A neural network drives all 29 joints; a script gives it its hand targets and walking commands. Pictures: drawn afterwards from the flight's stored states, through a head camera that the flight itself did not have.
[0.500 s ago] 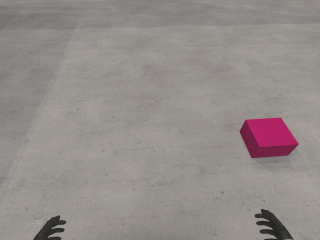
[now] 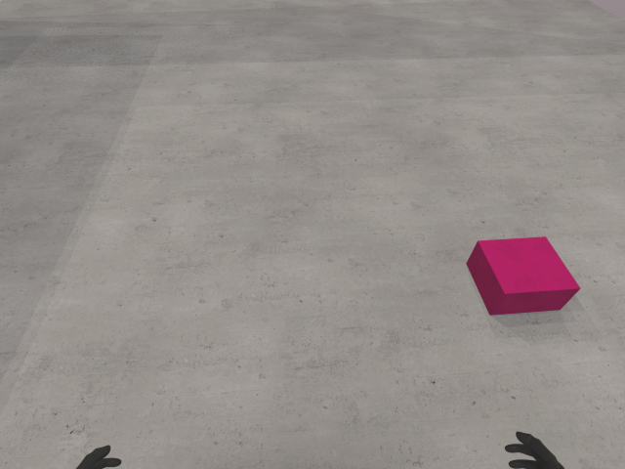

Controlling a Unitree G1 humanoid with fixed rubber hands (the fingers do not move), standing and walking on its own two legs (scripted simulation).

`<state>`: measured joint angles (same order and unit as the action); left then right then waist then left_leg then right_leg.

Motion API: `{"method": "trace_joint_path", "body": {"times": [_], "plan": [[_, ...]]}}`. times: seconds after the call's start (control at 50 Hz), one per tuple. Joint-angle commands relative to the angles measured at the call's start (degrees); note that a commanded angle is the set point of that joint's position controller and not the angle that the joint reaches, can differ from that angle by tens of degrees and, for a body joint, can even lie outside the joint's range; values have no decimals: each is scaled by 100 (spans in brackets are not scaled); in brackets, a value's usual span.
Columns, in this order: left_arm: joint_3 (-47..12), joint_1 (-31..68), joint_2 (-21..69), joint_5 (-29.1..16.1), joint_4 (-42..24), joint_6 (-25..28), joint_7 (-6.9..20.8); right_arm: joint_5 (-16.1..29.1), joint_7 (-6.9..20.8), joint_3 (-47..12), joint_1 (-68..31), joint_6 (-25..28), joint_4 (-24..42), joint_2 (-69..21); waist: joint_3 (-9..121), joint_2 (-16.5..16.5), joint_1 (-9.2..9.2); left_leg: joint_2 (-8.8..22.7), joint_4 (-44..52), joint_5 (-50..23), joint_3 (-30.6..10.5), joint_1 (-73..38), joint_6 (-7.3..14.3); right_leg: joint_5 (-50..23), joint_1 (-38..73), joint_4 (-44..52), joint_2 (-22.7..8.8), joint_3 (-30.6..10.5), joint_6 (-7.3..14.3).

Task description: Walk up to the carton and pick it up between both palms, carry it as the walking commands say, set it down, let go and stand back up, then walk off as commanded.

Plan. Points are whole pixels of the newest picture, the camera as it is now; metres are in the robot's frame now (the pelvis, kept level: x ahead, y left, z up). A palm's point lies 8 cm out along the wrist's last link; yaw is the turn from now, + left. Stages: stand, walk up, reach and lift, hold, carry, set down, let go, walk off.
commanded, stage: stand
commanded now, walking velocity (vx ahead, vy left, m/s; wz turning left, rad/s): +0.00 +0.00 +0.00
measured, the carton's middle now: (518, 274) +0.89 -0.82 -0.70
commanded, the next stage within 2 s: walk up in 0.84 s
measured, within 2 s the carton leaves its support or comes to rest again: neither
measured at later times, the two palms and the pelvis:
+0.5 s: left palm out of the picture +0.10 +0.31 -0.10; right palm out of the picture +0.10 -0.31 -0.10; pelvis +0.00 +0.00 +0.00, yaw +0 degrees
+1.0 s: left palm out of the picture +0.11 +0.31 -0.10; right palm out of the picture +0.11 -0.31 -0.10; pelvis +0.01 +0.00 +0.00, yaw +0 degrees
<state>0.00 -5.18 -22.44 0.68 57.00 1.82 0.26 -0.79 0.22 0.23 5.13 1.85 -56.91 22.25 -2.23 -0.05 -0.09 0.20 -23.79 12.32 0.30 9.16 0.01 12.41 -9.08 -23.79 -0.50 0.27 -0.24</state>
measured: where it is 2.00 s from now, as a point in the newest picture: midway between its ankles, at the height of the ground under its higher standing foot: (380, 464)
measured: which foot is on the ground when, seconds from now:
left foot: down 0.00-1.00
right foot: down 0.00-1.00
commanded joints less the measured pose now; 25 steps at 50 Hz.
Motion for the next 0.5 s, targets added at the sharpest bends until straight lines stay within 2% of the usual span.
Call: {"method": "trace_joint_path", "body": {"times": [0.0, 0.48], "plan": [[177, 268, -967, -2, -180, 54, -25, 6, -25, 186, -270, 54, 172, 968, 317, 15, 1, 631, 510, -537, -580, -53, 197, -570, 43, 493, -616, -556, 217], [146, 247, -1015, -3, 93, 14, -48, 14, -36, 180, -256, 8, -120, 1010, 302, 9, 2, 674, 707, -625, -584, -155, 175, -650, 163, 688, -667, -550, 189]]}}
